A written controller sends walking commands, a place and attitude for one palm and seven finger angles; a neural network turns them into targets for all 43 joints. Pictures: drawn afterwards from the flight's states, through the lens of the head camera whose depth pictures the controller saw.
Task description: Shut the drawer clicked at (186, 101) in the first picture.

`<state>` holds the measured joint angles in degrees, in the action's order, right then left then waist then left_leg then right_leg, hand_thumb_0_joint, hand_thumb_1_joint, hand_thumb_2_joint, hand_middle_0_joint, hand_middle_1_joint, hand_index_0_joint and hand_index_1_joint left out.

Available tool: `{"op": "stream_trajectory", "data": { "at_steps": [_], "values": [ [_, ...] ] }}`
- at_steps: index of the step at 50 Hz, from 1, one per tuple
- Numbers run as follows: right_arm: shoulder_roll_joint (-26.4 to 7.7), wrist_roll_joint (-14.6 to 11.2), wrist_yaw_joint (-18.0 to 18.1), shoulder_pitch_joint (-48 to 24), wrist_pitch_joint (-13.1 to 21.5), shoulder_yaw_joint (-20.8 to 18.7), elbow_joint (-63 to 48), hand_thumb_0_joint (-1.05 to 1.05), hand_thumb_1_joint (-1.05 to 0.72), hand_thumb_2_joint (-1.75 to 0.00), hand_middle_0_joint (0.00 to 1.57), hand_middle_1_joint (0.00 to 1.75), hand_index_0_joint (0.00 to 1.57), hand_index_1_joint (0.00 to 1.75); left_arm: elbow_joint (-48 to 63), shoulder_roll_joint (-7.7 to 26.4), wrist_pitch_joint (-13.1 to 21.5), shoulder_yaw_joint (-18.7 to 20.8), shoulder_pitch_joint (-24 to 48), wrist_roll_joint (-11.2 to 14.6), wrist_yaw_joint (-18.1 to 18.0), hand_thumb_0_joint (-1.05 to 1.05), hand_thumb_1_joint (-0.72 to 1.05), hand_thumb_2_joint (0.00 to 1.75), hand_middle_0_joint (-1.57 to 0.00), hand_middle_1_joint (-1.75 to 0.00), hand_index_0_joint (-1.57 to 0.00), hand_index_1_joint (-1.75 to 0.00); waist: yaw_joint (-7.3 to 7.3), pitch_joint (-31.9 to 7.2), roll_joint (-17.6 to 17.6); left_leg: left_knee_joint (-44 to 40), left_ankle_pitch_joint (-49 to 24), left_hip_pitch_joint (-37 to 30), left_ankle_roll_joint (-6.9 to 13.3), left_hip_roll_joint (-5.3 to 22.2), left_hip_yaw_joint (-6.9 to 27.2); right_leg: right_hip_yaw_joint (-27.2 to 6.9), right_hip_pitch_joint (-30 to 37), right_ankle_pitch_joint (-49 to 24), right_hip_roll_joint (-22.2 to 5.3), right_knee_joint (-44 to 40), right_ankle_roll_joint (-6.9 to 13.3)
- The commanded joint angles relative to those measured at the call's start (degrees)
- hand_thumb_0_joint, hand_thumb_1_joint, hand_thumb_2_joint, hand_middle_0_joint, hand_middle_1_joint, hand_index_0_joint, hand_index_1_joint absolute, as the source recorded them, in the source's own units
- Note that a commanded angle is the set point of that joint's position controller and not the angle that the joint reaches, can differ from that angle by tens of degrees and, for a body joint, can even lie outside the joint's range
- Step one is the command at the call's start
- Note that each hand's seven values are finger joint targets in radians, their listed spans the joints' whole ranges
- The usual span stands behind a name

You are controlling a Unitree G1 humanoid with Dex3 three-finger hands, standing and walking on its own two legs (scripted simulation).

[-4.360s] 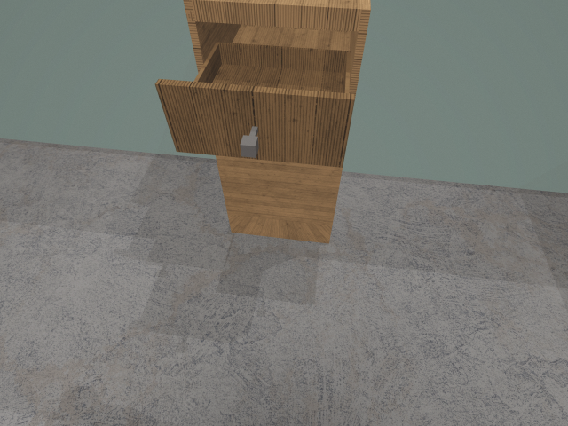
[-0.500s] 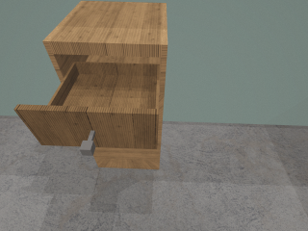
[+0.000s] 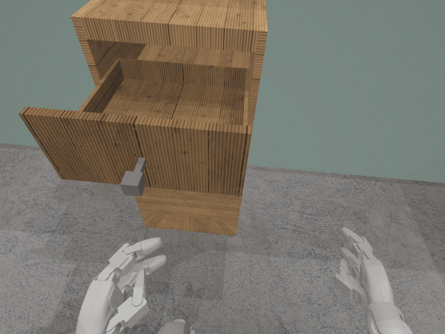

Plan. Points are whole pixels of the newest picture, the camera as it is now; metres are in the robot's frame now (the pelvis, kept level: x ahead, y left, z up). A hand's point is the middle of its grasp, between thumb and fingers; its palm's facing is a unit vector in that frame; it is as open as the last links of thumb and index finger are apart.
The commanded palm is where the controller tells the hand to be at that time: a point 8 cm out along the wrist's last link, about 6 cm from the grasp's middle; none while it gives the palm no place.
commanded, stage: raise the hand and make a fist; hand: left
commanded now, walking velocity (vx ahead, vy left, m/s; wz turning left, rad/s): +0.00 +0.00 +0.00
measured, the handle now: (136, 175) +0.36 +0.19 +0.10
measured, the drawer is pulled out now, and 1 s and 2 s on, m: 0.28 0.28 0.28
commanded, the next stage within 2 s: bring the fist close to the handle in 1.48 s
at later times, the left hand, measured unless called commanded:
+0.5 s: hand (116, 280) +0.17 +0.16 +0.11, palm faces +0.02 -1.00 -0.05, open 3.5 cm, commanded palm +0.13 +0.20 +0.12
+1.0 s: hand (108, 262) +0.17 +0.15 +0.18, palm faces +0.01 -1.00 -0.08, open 3.2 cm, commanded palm +0.13 +0.20 +0.19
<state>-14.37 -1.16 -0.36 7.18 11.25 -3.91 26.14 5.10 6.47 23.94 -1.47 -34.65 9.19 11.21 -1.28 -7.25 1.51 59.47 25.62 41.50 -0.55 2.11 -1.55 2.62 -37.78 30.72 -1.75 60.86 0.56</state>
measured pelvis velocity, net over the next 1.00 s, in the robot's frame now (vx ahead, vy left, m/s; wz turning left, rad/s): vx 0.02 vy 0.01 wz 0.03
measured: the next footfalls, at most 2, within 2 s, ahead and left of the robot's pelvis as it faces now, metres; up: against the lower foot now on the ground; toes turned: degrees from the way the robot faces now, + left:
none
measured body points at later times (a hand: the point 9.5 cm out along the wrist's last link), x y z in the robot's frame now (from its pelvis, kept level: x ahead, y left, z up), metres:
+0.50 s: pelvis +0.00 +0.01 +0.01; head +0.02 +0.00 +0.46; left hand +0.16 +0.21 +0.12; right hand +0.16 -0.23 -0.06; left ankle +0.04 +0.13 -0.67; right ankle +0.00 -0.11 -0.67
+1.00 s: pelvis +0.02 +0.01 +0.03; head -0.01 -0.01 +0.48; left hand +0.16 +0.21 +0.18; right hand +0.24 -0.18 +0.00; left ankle +0.04 +0.13 -0.67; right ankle +0.00 -0.11 -0.67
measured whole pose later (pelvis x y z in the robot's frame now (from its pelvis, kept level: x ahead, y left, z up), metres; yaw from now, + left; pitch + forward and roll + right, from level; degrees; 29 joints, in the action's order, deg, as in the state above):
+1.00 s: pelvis +0.02 +0.01 +0.03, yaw +2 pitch +1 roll -1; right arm -11.9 -3.1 2.2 13.4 14.2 4.1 27.4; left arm 33.8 11.9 3.4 0.8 -38.3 11.6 8.3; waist -3.1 -5.9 -3.7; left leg 48.1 22.6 26.5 0.3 1.5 0.0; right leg 4.5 -20.7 26.2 -1.6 46.0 -0.3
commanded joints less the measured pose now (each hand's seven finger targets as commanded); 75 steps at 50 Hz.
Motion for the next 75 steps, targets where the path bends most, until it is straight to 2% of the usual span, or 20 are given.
{"op": "stream_trajectory", "data": {
  "at_steps": [1,2,4,7,12,13,17,21,25,27,30,32,34,37,43,47,54,58,68,75],
  "values": [
    [-3.8,0.3,1.0,1.3,0.1,-0.3,-10.2,0.0,-0.9,-0.9,0.2,0.3,0.2,0.3,26.9,5.9,4.6,3.9,-0.3,1.4,-4.4,0.0,0.9,0.9,-0.64,-0.78,-0.64,-0.78,1.1,-7.7,-6.9,-6.3,-12.8,-7.4,2.5,-1.7,1.3,0.4,0.0,-17.2,2.5,-9.4,1.0],
    [-4.3,0.6,1.4,2.4,0.1,0.0,-9.9,0.0,-0.9,-0.9,0.2,0.3,0.2,0.3,30.0,6.2,5.6,2.4,3.7,1.3,-4.2,0.0,0.9,0.9,-0.66,-0.8,-0.66,-0.8,3.15,-7.6,-4.0,-4.8,-12.3,-7.1,2.9,-1.4,2.1,0.1,-1.7,-16.9,2.8,-9.2,0.6],
    [-4.5,0.4,1.9,2.9,0.9,0.8,-9.3,0.0,-0.9,-0.9,0.2,0.3,0.2,0.3,29.3,5.0,6.8,-0.3,5.2,1.5,-2.3,0.0,0.9,0.9,-0.7,-0.84,-0.7,-0.84,4.5,-6.2,-5.3,-4.0,-10.2,-6.5,3.0,-1.2,2.9,0.1,-4.4,-13.9,2.9,-9.7,0.6],
    [-5.1,-0.2,2.5,2.2,2.2,1.5,-8.6,0.0,-0.9,-0.9,0.2,0.3,0.2,0.3,25.4,6.5,4.3,-0.6,4.7,1.7,0.8,0.0,0.9,0.9,-0.76,-0.91,-0.76,-0.91,4.88,-4.5,-4.2,-4.3,-6.1,-5.3,3.1,-1.1,3.5,-0.8,-4.4,-8.6,2.9,-12.1,0.4],
    [-4.1,-1.3,3.5,0.0,1.2,1.6,-9.5,0.0,-0.9,-0.9,0.2,0.3,0.2,0.3,20.5,10.0,-6.7,6.1,-3.8,2.5,0.8,0.0,0.9,0.9,-0.86,-1.01,-0.86,-1.01,0.35,-6.6,0.4,-8.9,-5.8,-5.5,2.6,-1.6,3.3,-1.0,3.3,-5.7,2.2,-15.8,0.1],
    [-3.6,-1.3,3.7,0.1,1.0,2.1,-10.3,0.0,-0.9,-0.9,0.2,0.3,0.2,0.3,23.6,8.1,-7.7,4.7,-3.3,3.2,0.2,0.0,0.9,0.9,-0.88,-1.04,-0.88,-1.04,0.31,-6.6,0.0,-9.7,-5.9,-6.0,2.7,-1.8,3.0,-0.8,4.0,-5.6,1.7,-16.3,-0.1],
    [-2.8,-1.1,4.2,-0.7,1.2,2.1,-8.8,0.0,-0.9,-0.9,0.2,0.3,0.2,0.3,26.2,10.7,-8.1,10.0,-3.7,4.1,-3.9,0.0,0.9,0.9,-0.96,-1.12,-0.96,-1.12,-1.02,-4.3,2.0,-11.8,-7.4,-7.1,2.4,-1.3,3.0,0.0,6.2,-6.7,1.8,-17.3,-0.1],
    [-3.3,-1.2,3.4,1.0,3.6,2.0,-8.2,0.0,-0.9,-0.9,0.2,0.3,0.2,0.3,30.7,7.8,-4.7,6.0,-6.3,4.2,-4.1,0.0,0.9,0.9,-1.04,-1.21,-1.04,-1.21,-0.21,-3.9,-2.1,-12.7,-8.7,-9.7,2.4,-1.4,2.4,0.9,5.8,-9.0,1.8,-17.2,0.0],
    [-4.3,-1.3,2.9,1.8,5.6,1.8,-7.7,0.0,-0.9,-0.9,0.2,0.3,0.2,0.3,32.4,8.0,-4.0,3.6,-5.5,3.2,-3.7,0.0,0.9,0.9,-1.12,-1.3,-1.12,-1.3,0.94,-2.4,-2.5,-13.7,-6.8,-10.7,2.5,-1.4,2.7,1.1,5.0,-6.7,1.7,-18.2,-0.1],
    [-4.5,-1.3,3.1,1.3,5.6,1.6,-7.1,0.0,-0.9,-0.9,0.2,0.3,0.2,0.3,31.6,9.4,-4.8,4.9,-5.8,2.6,-4.2,0.0,0.9,0.9,-1.16,-1.34,-1.16,-1.34,1.0,-0.9,-0.5,-14.0,-6.2,-10.8,2.7,-1.5,2.8,0.3,5.2,-5.6,1.6,-19.6,-0.2],
    [-4.4,-1.5,3.1,1.8,5.9,1.9,-8.3,0.0,-0.9,-0.9,0.2,0.3,0.2,0.3,36.0,8.4,-5.9,3.2,-4.6,2.2,-4.5,0.0,0.9,0.9,-1.22,-1.4,-1.22,-1.4,0.56,-2.0,-4.0,-15.7,-6.4,-13.3,2.7,-1.5,2.8,1.5,6.3,-7.0,1.8,-19.1,0.1],
    [-4.3,-1.3,3.2,1.3,5.5,1.9,-7.8,0.0,-0.9,-0.9,0.2,0.3,0.2,0.3,35.8,10.4,-7.3,5.8,-5.4,1.7,-5.7,0.0,0.9,0.9,-1.26,-1.45,-1.26,-1.45,-0.1,-1.9,-2.3,-16.1,-7.8,-13.9,2.8,-1.3,2.9,1.8,7.5,-9.0,2.0,-19.4,0.1],
    [-4.0,-1.4,2.9,1.6,5.3,2.2,-8.5,0.0,-0.9,-0.9,0.2,0.3,0.2,0.3,37.4,7.9,-8.5,3.6,-5.9,1.9,-5.7,0.0,0.9,0.9,-1.3,-1.49,-1.3,-1.49,-0.06,-1.9,-3.6,-16.8,-9.5,-15.5,2.7,-1.3,2.7,2.5,8.3,-11.7,2.1,-19.1,0.1],
    [-4.2,-1.5,2.9,1.0,5.1,2.6,-8.3,0.0,-0.9,-0.9,0.2,0.3,0.2,0.3,37.6,9.5,-10.7,5.6,-5.0,2.3,-5.5,0.0,0.9,0.9,-1.36,-1.56,-1.36,-1.56,-0.43,-1.1,-2.1,-17.6,-10.4,-16.1,2.7,-1.3,2.8,2.4,10.2,-13.4,2.2,-20.3,0.0],
    [-3.9,-1.9,2.7,0.4,5.8,3.9,-8.5,0.0,-0.9,-0.9,0.2,0.3,0.2,0.3,40.4,7.9,-14.8,3.5,-4.3,2.8,-3.5,0.0,0.9,0.9,-1.4,-1.6,-1.4,-1.6,-0.37,1.2,-2.5,-19.7,-11.3,-18.5,2.6,-1.1,3.0,2.9,11.5,-15.6,2.2,-21.9,-0.1],
    [-4.0,-2.0,3.2,-0.5,6.2,4.4,-7.8,0.0,-0.9,-0.9,0.2,0.3,0.2,0.3,41.4,11.2,-16.9,6.9,-0.9,2.9,-3.6,0.0,0.9,0.9,-1.4,-1.6,-1.4,-1.6,-0.66,2.5,-2.3,-21.0,-9.6,-19.6,2.5,-1.2,3.3,2.6,12.3,-13.3,2.3,-24.1,0.0],
    [-3.9,-2.5,3.5,-1.1,7.9,5.2,-7.1,0.0,-0.9,-0.9,0.2,0.3,0.2,0.3,43.4,11.8,-19.6,9.5,1.4,4.9,-2.4,0.0,0.9,0.9,-1.4,-1.6,-1.4,-1.6,-1.44,0.5,-2.1,-22.6,-11.6,-22.7,2.5,-1.3,3.0,2.3,15.6,-16.1,2.0,-26.2,-0.2],
    [-3.9,-2.9,3.8,-1.6,8.7,5.2,-6.3,0.0,-0.9,-0.9,0.2,0.3,0.2,0.3,39.1,10.1,-21.8,9.1,-0.8,6.0,-0.6,0.0,0.9,0.9,-1.4,-1.6,-1.4,-1.6,-1.67,2.5,-1.5,-23.3,-12.4,-22.8,2.3,-1.6,2.4,2.2,16.2,-17.8,2.0,-27.4,-0.4],
    [-4.0,-2.7,3.9,-1.2,11.3,4.7,-5.4,0.0,-0.9,-0.9,0.2,0.3,0.2,0.3,41.5,11.9,-18.5,10.6,1.6,5.5,-1.9,0.0,0.9,0.9,-1.4,-1.6,-1.4,-1.6,-1.6,3.3,-3.7,-23.4,-11.0,-24.0,2.4,-2.0,2.1,1.2,15.4,-14.3,1.8,-29.2,-0.4],
    [-4.4,-2.8,4.4,-1.4,12.1,4.5,-4.3,0.0,-0.9,-0.9,0.2,0.3,0.2,0.3,37.5,12.8,-18.4,12.1,2.9,6.4,-0.4,0.0,0.9,0.9,-1.4,-1.6,-1.4,-1.6,-1.6,2.8,-1.8,-23.4,-11.6,-23.9,2.5,-2.1,1.8,-0.2,16.6,-15.4,1.4,-30.5,-0.7]
  ]
}}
